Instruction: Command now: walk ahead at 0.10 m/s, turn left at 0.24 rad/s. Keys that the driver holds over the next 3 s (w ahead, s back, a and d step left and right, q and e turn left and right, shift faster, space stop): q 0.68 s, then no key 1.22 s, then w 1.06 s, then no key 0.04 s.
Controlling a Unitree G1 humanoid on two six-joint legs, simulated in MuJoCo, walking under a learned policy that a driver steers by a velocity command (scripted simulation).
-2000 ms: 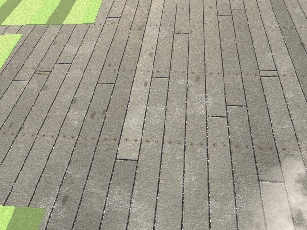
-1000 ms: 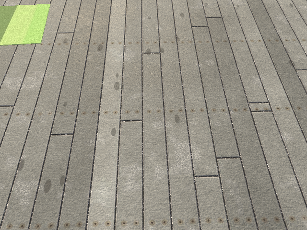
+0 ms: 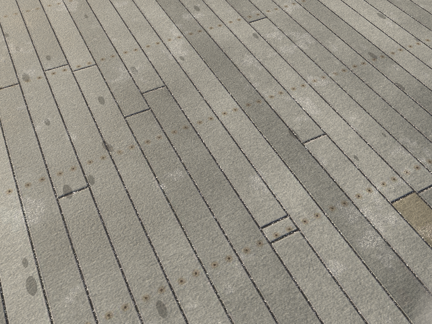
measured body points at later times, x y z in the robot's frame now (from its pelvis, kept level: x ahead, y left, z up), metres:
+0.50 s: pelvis +0.00 +0.02 -0.01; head +0.01 +0.05 +0.44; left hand +0.03 +0.31 -0.14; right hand +0.18 -0.22 -0.11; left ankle -0.02 +0.09 -0.74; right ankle +0.06 -0.11 -0.70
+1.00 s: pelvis +0.00 -0.01 +0.00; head +0.03 -0.01 +0.45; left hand -0.02 +0.28 -0.10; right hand +0.23 -0.18 -0.13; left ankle -0.04 +0.09 -0.72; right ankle +0.04 -0.09 -0.74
